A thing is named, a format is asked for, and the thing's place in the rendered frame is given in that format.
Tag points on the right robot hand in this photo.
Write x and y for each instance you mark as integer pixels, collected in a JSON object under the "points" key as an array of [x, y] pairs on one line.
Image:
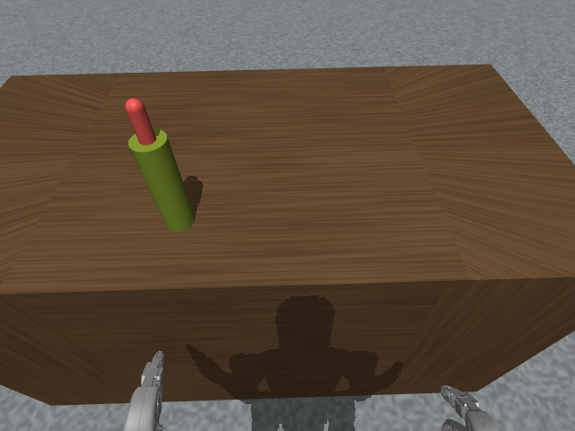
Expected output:
{"points": [[467, 407]]}

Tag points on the bottle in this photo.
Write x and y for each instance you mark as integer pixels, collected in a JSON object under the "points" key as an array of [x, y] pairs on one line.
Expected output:
{"points": [[154, 157]]}

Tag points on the left robot hand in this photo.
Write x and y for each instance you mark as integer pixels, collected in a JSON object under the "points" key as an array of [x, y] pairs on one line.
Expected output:
{"points": [[145, 405]]}

